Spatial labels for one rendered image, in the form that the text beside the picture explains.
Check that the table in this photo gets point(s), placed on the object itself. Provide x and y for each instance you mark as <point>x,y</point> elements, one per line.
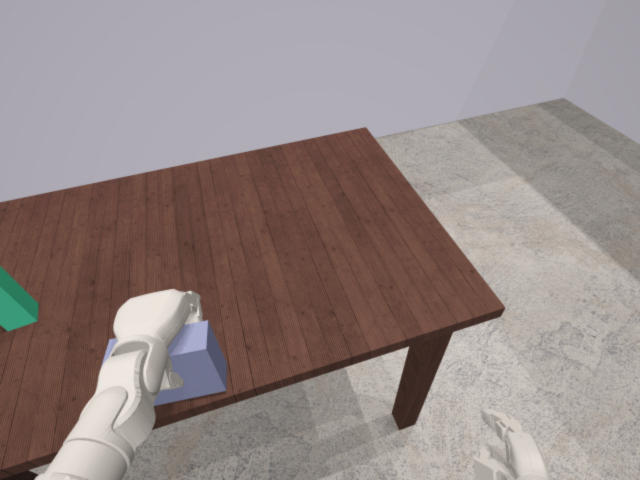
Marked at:
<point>308,257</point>

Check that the robot left forearm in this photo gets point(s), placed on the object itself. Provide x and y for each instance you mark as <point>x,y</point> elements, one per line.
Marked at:
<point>118,418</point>

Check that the robot left hand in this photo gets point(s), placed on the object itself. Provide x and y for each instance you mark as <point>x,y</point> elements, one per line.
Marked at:
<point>160,315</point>

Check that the robot right hand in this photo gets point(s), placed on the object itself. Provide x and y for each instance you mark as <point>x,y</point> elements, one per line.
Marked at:
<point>522,456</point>

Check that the sponge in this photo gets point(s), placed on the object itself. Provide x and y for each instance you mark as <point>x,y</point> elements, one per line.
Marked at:
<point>197,357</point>

